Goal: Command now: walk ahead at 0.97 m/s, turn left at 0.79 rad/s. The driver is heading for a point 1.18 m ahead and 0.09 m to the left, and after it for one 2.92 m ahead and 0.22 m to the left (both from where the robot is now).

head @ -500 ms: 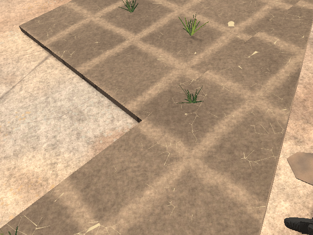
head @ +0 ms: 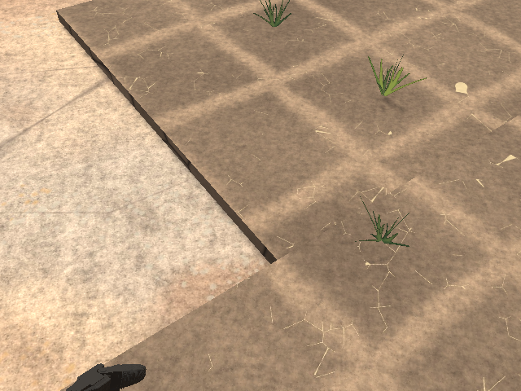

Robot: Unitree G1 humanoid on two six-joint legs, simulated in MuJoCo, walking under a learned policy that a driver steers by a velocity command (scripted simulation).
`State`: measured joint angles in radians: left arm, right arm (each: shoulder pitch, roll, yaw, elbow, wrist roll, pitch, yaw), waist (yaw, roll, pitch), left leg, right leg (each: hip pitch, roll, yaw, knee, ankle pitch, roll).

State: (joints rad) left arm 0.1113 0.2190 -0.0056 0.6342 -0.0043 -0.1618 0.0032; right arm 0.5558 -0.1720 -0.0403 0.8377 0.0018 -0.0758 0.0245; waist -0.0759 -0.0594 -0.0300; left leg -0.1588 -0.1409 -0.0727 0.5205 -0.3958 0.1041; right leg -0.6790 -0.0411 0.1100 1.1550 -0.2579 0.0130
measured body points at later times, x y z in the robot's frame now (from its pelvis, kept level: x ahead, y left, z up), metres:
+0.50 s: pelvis +0.47 +0.07 +0.00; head +0.48 +0.11 +0.44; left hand +0.29 +0.31 -0.14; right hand +0.82 -0.03 -0.02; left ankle +0.59 +0.27 -0.67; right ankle +0.40 -0.11 -0.73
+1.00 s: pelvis +0.96 +0.33 -0.12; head +0.95 +0.30 +0.33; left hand +1.15 +0.60 -0.16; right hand +0.90 +0.03 -0.26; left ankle +0.70 +0.36 -0.75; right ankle +1.13 +0.34 -0.82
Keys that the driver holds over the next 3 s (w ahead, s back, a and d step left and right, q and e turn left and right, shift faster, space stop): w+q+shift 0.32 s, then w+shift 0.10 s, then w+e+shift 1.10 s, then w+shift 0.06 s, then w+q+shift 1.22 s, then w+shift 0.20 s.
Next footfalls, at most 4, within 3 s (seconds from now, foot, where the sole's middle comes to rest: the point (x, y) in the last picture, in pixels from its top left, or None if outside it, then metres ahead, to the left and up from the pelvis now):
0.20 right None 0.44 -0.10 -0.76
0.60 left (118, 341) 0.69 0.34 -0.82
1.00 right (132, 223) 1.15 0.35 -0.88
1.34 left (79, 161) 1.47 0.58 -0.88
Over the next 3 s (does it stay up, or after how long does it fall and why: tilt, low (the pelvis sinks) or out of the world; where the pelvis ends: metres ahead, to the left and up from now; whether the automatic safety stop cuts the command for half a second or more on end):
stays up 2.43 0.10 -0.06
